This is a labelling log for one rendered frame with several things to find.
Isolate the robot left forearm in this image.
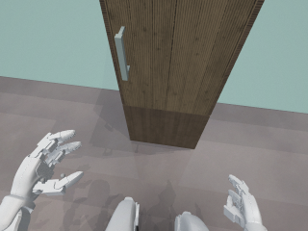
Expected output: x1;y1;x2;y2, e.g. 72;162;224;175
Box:
0;194;36;231

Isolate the right robot hand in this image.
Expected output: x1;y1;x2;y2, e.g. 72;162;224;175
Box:
223;174;263;228

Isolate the robot left thigh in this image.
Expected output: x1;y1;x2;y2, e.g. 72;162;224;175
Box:
105;200;140;231

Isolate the handle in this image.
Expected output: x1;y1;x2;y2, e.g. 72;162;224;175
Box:
115;26;130;81

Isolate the cupboard door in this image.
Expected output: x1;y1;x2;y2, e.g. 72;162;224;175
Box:
104;0;258;116

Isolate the robot thigh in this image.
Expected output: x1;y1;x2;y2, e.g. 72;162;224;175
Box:
105;200;140;231
174;214;210;231

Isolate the robot right thigh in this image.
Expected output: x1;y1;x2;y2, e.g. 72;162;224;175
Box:
174;214;210;231

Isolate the left robot hand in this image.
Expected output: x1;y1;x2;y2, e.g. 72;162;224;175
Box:
11;130;84;201

